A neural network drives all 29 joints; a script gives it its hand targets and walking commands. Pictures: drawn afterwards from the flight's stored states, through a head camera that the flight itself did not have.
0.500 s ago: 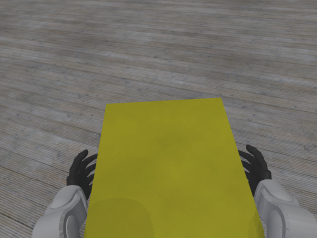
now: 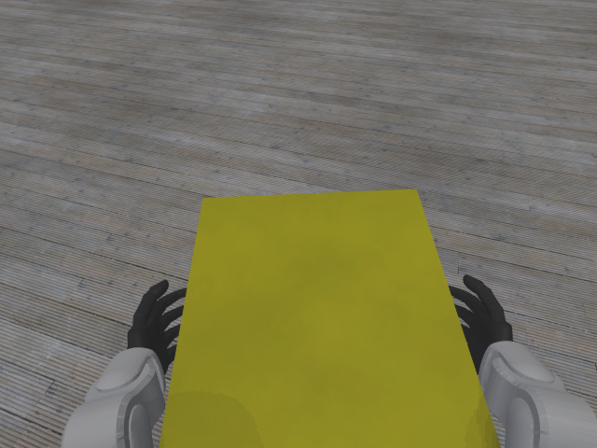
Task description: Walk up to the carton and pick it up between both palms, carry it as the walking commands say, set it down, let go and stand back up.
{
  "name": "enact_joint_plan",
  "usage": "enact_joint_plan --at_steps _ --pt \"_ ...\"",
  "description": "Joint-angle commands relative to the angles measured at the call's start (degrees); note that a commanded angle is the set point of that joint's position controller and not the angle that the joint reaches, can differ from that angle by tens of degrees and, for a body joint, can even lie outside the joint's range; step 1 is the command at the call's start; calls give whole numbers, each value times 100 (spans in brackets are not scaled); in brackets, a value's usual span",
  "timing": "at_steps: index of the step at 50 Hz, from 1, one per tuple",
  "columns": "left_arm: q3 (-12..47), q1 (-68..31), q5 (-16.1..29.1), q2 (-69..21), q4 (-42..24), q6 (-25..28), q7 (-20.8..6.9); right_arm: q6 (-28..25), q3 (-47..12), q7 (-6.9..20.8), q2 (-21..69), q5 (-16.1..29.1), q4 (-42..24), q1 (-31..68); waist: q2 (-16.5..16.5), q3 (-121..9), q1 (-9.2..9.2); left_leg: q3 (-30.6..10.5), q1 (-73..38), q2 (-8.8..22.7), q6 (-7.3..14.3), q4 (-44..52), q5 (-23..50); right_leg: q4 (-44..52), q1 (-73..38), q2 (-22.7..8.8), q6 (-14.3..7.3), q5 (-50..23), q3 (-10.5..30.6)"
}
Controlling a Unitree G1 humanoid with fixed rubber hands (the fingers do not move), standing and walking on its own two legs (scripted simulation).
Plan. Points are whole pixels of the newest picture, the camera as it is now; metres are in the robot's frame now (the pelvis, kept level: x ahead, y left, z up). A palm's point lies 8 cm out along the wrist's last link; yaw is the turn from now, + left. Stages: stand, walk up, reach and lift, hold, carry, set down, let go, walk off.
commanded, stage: carry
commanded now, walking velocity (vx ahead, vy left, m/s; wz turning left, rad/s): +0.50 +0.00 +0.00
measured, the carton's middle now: (316, 340) +0.27 +0.00 +0.02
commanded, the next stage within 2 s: none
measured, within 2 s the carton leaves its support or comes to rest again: neither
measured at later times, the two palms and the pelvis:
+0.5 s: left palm (215, 170) +0.53 +0.15 +0.10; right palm (432, 170) +0.54 -0.22 +0.08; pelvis +0.31 -0.04 +0.01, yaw +1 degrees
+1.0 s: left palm (230, 83) +0.88 +0.16 +0.09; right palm (388, 76) +0.87 -0.21 +0.10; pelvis +0.66 -0.02 +0.01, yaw -1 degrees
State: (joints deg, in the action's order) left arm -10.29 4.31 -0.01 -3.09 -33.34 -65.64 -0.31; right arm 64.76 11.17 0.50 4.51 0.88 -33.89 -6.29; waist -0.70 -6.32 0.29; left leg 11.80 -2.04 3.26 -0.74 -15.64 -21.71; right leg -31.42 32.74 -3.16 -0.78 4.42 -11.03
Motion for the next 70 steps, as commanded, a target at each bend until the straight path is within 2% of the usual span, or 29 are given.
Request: enact_joint_plan --at_steps 1,2,3,4,5,6,7,8,11,18,25,29,31,32,33,34,36,37,41,46,53,56,57,58,59,61,62,64,70 --pt "4652 -2291 1430 -3886 -818 -19 -118 84 -4460 232 3451 1328 -910 2300 -853 -546 -17 -21 -219 1058 382 -706 4819 670 -967 473 -62 -152 -433" --pt "4581 -2131 1461 -3841 -726 -37 -121 124 -4475 212 3451 1305 -939 2320 -635 -887 -121 204 3 860 277 -1586 4787 855 -1918 577 -106 72 -489" --pt "4517 -1997 1489 -3808 -653 -42 -136 163 -4486 196 3427 1285 -937 2381 -321 -1335 -260 233 911 708 211 -2740 3984 707 -3229 200 -249 597 83" --pt "4508 -2019 1519 -3729 -657 -49 -140 201 -4521 191 3362 1276 -1083 2367 1234 -1956 -296 135 2668 62 12 -4717 2084 1032 -4570 -1524 -1025 1344 2933" --pt "4523 -2067 1562 -3841 -564 -66 -158 196 -4600 207 3502 1316 -996 2423 1766 -1811 -179 -499 3894 -398 37 -5593 -487 1600 -4789 -2033 -1418 549 4170" --pt "4564 -2239 1566 -4008 -682 -61 -200 177 -4649 236 3822 1356 -841 2413 1093 -1711 -145 -1016 4026 -16 142 -5958 -538 1495 -4431 -2034 -1362 -57 3614" --pt "4593 -2409 1560 -4245 -787 -24 -238 124 -4686 290 4089 1432 -809 2590 539 -1573 -123 -1145 3890 180 159 -5809 -139 1552 -3925 -1921 -1224 -536 3100" --pt "4637 -2498 1585 -4409 -802 18 -280 68 -4656 330 4265 1449 -714 2633 294 -1369 -127 -1144 3772 363 95 -5424 90 1581 -3546 -1772 -1065 -611 2597" --pt "4704 -2462 1626 -4622 -732 196 -410 -136 -4772 343 4535 1399 -663 2598 573 -1221 -110 -829 3608 429 -36 -4399 365 1862 -3227 -1450 -791 -445 1678" --pt "4456 -1974 1585 -4023 -567 280 -471 -195 -4745 98 4101 1126 -680 2256 890 -610 -151 -343 4490 311 -131 -3259 1507 2162 -4076 -1201 -694 -1817 960" --pt "4392 -2120 1632 -3815 -848 214 -412 -73 -4742 25 3963 1135 -911 2436 932 -71 -285 229 4164 -42 29 -1726 2189 2028 -4336 -934 -582 -3153 505" --pt "4493 -2277 1682 -3770 -1089 190 -382 -52 -4682 37 3931 1160 -1079 2538 1094 -502 -260 662 2790 -392 235 -953 2107 1216 -4570 -939 -492 -4993 192" --pt "4587 -2451 1681 -3714 -1202 161 -375 -51 -4630 56 3886 1202 -1076 2460 934 -1356 17 723 649 -492 355 -731 1903 -729 -3836 -763 -326 -4552 -211" --pt "4618 -2668 1671 -3606 -1252 126 -371 -50 -4596 82 3814 1226 -1137 2564 387 -1842 186 -717 -882 449 636 -969 1549 -2184 -2228 -601 -156 -2779 -133" --pt "4678 -2420 1636 -3779 -1181 76 -378 -36 -4516 108 3750 1208 -863 2445 -1603 -2018 127 -3664 -1748 2113 1652 -155 1218 -3889 8 417 0 1495 98" --pt "4719 -2235 1688 -3956 -1009 80 -373 -16 -4620 137 3981 1289 -799 2169 -1181 -2298 67 -3845 -1756 2208 1731 -50 1671 -4639 427 183 -84 2062 1052" --pt "4701 -2193 1592 -4296 -698 131 -381 -40 -4617 236 4192 1338 -686 2282 -190 -1996 43 -2719 -948 1912 1420 -144 2939 -4478 423 -248 -44 1516 1429" --pt "4700 -2121 1526 -4484 -647 199 -393 -95 -4704 289 4357 1413 -742 2393 -49 -1810 23 -2324 -532 1753 1231 -44 2880 -4126 338 -362 27 1338 1345" --pt "4720 -1970 1349 -4644 -578 385 -344 -238 -4829 455 4348 1550 -887 2372 -359 -1247 -17 -1338 350 1447 863 437 2128 -2786 -12 -317 153 1040 778" --pt "4793 -1935 1256 -4202 -786 291 -149 -157 -4604 448 3738 1421 -792 1990 -895 -729 -28 -630 150 1144 641 378 2962 -1559 305 -164 142 340 291" --pt "4795 -2270 1438 -3909 -933 -41 -113 72 -4436 292 3417 1311 -915 2032 -999 -206 57 -222 -209 1146 514 22 4327 187 -226 211 19 25 -211" --pt "4626 -2092 1511 -3819 -773 -84 -123 186 -4507 232 3417 1311 -1043 2204 -590 -823 -135 295 94 867 262 -1767 4682 847 -2121 514 -95 196 -418" --pt "4555 -1966 1533 -3782 -708 -83 -140 223 -4530 222 3390 1307 -1056 2290 -224 -1307 -298 272 1095 702 205 -3024 3763 760 -3442 -44 -273 757 374" --pt "4543 -2008 1565 -3737 -696 -84 -143 243 -4564 230 3328 1316 -1225 2301 1644 -1871 -286 122 2936 -69 -12 -5052 1642 1234 -4733 -1771 -1112 1259 3451" --pt "4589 -2082 1622 -3896 -692 -83 -171 228 -4670 245 3553 1363 -1121 2347 1660 -1663 -159 -600 3836 -301 71 -5852 -526 1666 -4667 -2072 -1382 280 4036" --pt "4639 -2333 1585 -4312 -904 -24 -251 140 -4782 345 4172 1506 -915 2476 473 -1481 -120 -1143 3731 234 153 -5896 -17 1590 -3840 -1860 -1132 -878 2837" --pt "4695 -2407 1606 -4492 -875 16 -293 76 -4740 386 4350 1516 -804 2477 267 -1327 -122 -1147 3629 404 83 -5458 152 1583 -3558 -1692 -981 -920 2344" --pt "4767 -2388 1637 -4680 -878 154 -385 -80 -4833 406 4555 1499 -815 2452 447 -1286 -100 -957 3525 472 -35 -4779 353 1730 -3397 -1437 -750 -788 1705" --pt "4544 -1880 1546 -4127 -626 265 -452 -175 -4816 209 4159 1211 -764 2161 852 -708 -153 -442 4342 370 -156 -3632 1200 2234 -3969 -1293 -813 -1429 1116"
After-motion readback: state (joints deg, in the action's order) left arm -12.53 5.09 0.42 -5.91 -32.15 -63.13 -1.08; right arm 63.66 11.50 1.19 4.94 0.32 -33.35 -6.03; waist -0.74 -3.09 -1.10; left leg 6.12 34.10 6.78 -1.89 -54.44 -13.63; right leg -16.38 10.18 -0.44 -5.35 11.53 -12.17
